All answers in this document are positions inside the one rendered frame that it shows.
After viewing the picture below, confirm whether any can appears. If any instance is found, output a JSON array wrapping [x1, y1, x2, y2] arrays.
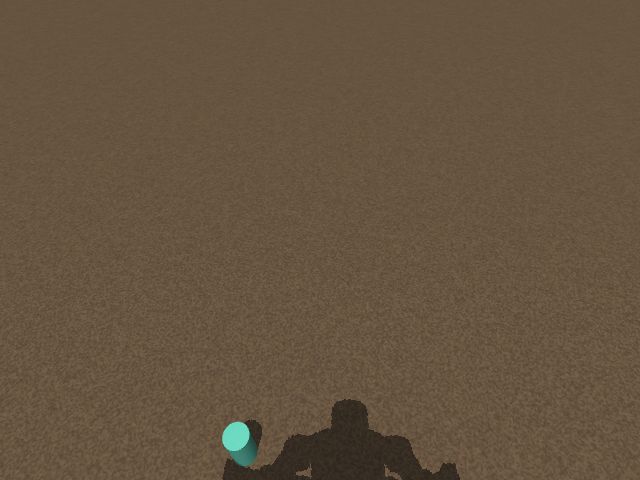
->
[[222, 422, 258, 466]]

